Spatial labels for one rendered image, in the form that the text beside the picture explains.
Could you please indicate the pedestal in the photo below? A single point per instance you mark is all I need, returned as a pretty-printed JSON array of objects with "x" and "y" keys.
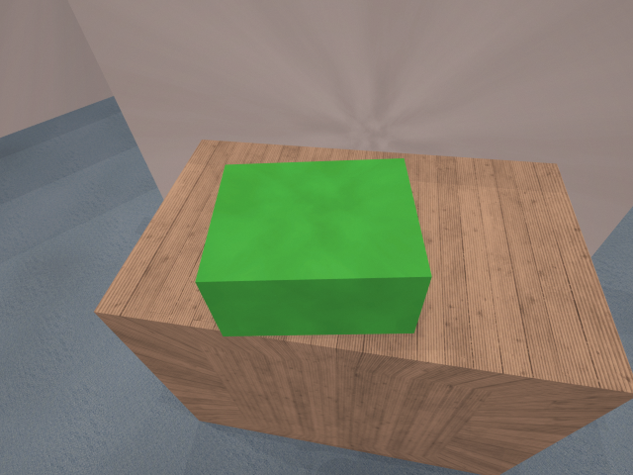
[{"x": 515, "y": 347}]

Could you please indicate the carton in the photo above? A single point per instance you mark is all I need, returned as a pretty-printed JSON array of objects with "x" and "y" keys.
[{"x": 316, "y": 247}]

